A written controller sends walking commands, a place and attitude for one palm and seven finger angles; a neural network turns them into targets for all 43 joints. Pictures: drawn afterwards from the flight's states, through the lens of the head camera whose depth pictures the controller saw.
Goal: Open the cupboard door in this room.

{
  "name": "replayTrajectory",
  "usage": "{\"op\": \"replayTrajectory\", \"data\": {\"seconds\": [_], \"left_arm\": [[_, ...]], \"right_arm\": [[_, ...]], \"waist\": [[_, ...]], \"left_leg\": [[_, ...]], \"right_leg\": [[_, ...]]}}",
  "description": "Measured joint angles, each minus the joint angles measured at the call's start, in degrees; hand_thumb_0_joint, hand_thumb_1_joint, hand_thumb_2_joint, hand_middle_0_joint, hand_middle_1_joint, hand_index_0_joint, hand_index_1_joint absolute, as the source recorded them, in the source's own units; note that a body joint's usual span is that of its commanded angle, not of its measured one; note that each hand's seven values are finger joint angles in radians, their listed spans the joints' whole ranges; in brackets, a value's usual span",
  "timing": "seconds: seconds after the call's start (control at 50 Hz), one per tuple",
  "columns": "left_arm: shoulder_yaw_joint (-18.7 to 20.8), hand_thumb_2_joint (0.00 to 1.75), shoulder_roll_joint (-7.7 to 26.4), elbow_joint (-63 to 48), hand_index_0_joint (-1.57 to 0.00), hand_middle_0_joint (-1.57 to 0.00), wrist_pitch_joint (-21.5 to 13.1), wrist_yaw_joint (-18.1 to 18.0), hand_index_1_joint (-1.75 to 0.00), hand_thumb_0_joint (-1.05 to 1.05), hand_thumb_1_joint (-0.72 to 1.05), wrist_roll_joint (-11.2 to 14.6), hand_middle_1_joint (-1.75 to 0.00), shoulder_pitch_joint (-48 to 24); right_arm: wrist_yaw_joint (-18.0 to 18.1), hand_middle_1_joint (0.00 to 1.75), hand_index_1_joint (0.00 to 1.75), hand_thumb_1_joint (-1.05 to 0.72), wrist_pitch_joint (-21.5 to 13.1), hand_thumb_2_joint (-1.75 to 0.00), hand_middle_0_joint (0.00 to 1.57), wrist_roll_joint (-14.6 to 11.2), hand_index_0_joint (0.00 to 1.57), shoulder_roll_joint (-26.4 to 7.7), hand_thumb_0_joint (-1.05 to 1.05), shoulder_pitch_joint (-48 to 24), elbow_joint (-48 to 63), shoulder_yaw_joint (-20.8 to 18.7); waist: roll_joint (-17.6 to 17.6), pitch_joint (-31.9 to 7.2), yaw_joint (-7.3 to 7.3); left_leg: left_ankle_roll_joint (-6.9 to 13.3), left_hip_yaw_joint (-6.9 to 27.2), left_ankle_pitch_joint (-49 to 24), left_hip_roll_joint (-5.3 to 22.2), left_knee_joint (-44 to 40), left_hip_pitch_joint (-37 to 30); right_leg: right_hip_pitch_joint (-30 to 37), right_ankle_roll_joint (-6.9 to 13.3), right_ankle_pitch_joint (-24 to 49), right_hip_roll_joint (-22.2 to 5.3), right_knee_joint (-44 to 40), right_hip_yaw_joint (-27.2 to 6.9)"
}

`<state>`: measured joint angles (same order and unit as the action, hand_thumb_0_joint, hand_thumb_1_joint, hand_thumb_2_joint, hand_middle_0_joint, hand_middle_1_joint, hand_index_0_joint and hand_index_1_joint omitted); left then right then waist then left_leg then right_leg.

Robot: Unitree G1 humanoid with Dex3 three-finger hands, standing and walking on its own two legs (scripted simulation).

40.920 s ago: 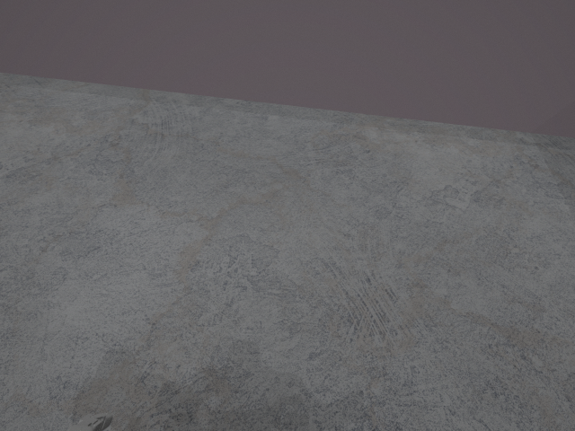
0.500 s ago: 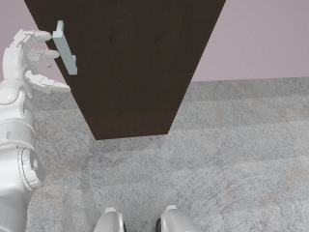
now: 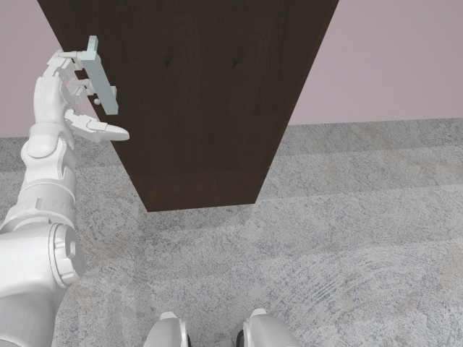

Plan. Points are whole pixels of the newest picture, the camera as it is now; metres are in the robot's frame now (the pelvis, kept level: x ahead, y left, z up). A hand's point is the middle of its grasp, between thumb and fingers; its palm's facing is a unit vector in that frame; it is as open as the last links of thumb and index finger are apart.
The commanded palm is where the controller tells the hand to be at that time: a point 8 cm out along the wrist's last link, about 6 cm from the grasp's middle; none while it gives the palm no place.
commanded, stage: slide the fingers in behind the handle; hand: left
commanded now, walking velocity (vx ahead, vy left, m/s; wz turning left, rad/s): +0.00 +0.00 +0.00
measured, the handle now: (103, 77) +0.57 +0.18 +0.08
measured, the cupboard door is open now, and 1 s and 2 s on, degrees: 0 0 8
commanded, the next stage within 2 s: close the thumb around the handle in 0.72 s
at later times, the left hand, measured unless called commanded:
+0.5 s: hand (111, 99) +0.51 +0.17 +0.08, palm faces +0.03 -1.00 -0.02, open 14.0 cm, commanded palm +0.49 +0.22 +0.08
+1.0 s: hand (118, 99) +0.52 +0.16 +0.08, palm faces +0.03 -1.00 -0.03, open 13.1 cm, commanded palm +0.49 +0.20 +0.08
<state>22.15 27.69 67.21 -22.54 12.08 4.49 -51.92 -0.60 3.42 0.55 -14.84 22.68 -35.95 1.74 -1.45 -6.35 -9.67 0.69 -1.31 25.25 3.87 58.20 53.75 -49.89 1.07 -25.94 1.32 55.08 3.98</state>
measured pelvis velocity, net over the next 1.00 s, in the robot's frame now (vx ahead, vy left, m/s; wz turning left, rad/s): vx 0.00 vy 0.00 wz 0.00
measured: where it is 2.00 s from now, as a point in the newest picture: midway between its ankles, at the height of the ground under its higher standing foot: outside the picture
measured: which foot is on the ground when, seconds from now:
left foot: down 0.00-1.00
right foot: down 0.00-1.00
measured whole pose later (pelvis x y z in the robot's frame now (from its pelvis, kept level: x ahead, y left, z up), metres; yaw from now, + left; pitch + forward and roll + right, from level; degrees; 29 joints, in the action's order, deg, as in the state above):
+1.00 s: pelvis +0.00 +0.00 +0.00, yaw +0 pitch +22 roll -2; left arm 20.2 24.7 68.3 -23.6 7.0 3.1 -53.9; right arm -1.2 2.8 1.3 -14.9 22.5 -36.5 1.3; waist -1.9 -6.5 -10.3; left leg 0.6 -1.3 25.5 3.5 58.8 55.0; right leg -51.4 1.1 -26.5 1.1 56.2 3.8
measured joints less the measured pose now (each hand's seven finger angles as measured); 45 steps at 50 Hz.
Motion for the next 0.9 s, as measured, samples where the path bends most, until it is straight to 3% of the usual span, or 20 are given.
{"op": "replayTrajectory", "data": {"seconds": [0.46,0.64,0.76,0.9], "left_arm": [[-0.6,0.3,-1.7,0.5,-0.3,-0.3,-0.5,-2.9,-1.2,-0.01,-0.5,-0.8,-1.2,-1.1],[-0.2,0.3,-1.1,0.9,-0.3,-0.3,0.0,-2.4,-1.2,-0.01,-0.5,-0.4,-1.2,-0.3],[-2.4,0.3,-2.1,0.4,-0.3,-0.3,-1.0,-2.5,-1.2,-0.01,-0.5,0.4,-1.2,-0.7],[-2.4,0.3,-3.0,1.1,-0.3,-0.3,-0.5,-4.1,-1.2,-0.01,-0.48,-0.9,-1.2,-1.6]], "right_arm": [[-0.4,0.3,0.3,-0.9,-0.5,-0.9,0.2,0.4,0.2,0.0,0.0,0.4,-0.5,-0.3],[-0.3,0.3,0.3,-0.9,-0.3,-0.9,0.2,0.1,0.2,0.2,0.0,0.7,-0.2,-0.1],[-0.4,0.3,0.3,-0.9,-0.5,-0.9,0.2,0.2,0.2,0.1,0.0,0.6,-1.2,-0.5],[-0.5,0.3,0.3,-0.9,-0.6,-0.9,0.2,0.5,0.2,-0.2,0.0,-0.1,-0.8,-0.6]], "waist": [[-0.3,-0.1,-0.61],[-0.4,0.0,-0.38],[-0.3,-0.3,0.18],[-0.4,-0.3,-0.39]], "left_leg": [[-0.2,0.0,0.0,0.0,0.2,0.7],[-0.2,-0.1,-0.1,0.0,-0.3,0.0],[-0.2,0.2,0.0,-0.3,0.0,0.4],[-0.1,0.2,0.2,-0.4,0.5,1.0]], "right_leg": [[-0.9,0.2,-0.2,0.0,0.6,-0.1],[-0.2,0.2,-0.1,0.1,0.0,-0.2],[-0.4,0.1,-0.3,-0.2,0.2,0.1],[-1.0,0.0,-0.4,-0.3,0.8,0.1]]}}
